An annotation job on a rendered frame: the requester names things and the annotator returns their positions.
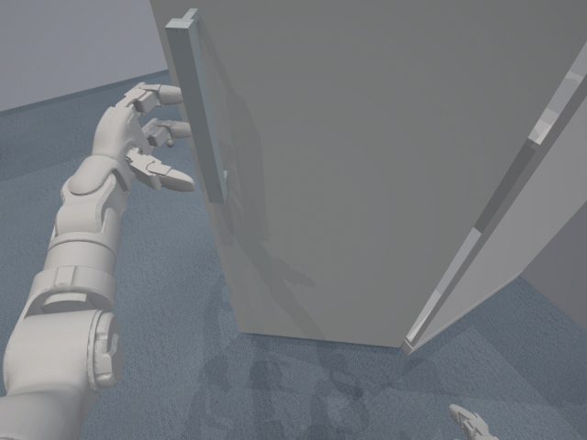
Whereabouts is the left robot forearm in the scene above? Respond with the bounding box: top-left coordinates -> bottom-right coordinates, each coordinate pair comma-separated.
2,155 -> 132,393

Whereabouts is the robot left upper arm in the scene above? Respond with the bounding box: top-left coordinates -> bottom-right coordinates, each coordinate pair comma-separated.
0,309 -> 124,440

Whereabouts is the fridge door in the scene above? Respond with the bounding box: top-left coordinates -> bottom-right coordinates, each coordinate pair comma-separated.
150,0 -> 587,347

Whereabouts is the handle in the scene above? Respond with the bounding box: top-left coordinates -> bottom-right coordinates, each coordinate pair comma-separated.
165,8 -> 228,204

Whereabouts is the left robot hand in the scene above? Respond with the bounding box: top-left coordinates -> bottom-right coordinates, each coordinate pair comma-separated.
91,82 -> 195,192

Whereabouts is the right robot hand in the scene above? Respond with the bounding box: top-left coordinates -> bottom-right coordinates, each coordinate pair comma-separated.
449,404 -> 499,440

